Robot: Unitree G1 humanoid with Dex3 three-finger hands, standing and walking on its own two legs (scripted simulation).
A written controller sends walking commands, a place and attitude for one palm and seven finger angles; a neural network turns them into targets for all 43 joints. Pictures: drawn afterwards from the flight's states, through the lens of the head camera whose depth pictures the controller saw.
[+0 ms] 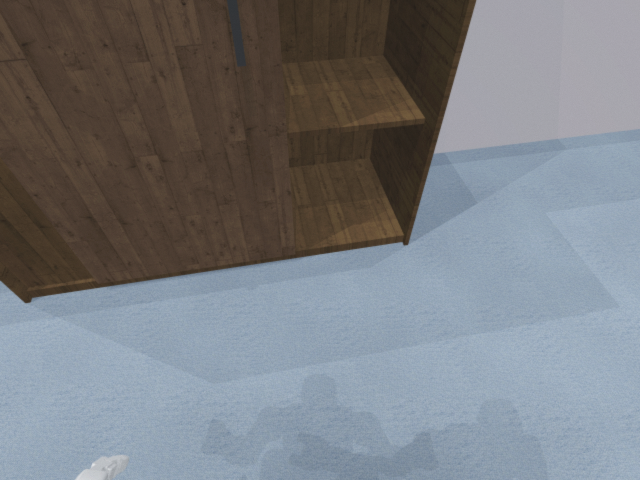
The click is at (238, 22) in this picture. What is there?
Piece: wardrobe's sliding door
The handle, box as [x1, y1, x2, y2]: [227, 0, 245, 66]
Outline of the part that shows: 227,0 237,65 245,65 236,0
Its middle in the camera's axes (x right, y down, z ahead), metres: -0.19 -0.50 +0.78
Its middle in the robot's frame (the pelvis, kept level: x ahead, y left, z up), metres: +0.95 +0.23 +0.21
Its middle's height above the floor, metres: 0.97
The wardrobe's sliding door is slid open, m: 0.45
